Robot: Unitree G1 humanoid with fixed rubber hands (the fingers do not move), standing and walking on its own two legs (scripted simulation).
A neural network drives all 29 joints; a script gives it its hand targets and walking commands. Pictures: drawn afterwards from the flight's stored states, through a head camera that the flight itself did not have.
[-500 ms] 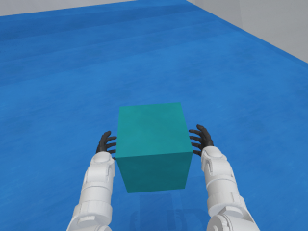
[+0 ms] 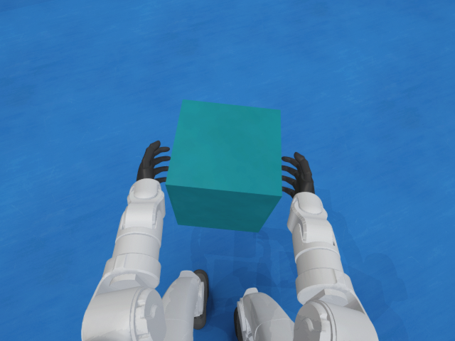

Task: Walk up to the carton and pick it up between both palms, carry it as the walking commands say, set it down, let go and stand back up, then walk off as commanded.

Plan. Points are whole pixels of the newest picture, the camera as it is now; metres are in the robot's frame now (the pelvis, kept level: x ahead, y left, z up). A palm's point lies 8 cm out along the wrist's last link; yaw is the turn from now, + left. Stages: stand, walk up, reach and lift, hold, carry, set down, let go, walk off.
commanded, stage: set down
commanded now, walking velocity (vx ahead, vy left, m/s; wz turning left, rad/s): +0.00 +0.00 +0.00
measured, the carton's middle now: (224, 172) +0.44 -0.01 -0.15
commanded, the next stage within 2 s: none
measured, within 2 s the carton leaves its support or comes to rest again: neither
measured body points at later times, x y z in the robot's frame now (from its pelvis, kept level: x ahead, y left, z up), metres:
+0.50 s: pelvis -0.01 +0.00 -0.07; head +0.19 +0.04 +0.33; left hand +0.39 +0.16 -0.16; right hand +0.38 -0.13 -0.15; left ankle +0.12 +0.08 -0.69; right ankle -0.01 -0.10 -0.69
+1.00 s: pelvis -0.02 +0.02 -0.12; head +0.24 +0.06 +0.25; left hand +0.41 +0.15 -0.26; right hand +0.41 -0.15 -0.22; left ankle +0.12 +0.08 -0.69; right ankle -0.01 -0.10 -0.69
